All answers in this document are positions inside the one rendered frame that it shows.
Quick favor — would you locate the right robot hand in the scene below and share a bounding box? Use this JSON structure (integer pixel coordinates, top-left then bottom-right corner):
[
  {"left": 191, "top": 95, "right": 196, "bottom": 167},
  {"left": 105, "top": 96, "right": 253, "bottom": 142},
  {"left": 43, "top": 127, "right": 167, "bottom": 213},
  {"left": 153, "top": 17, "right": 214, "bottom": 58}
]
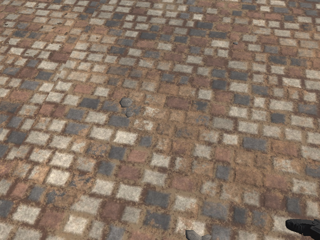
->
[{"left": 285, "top": 219, "right": 320, "bottom": 240}]

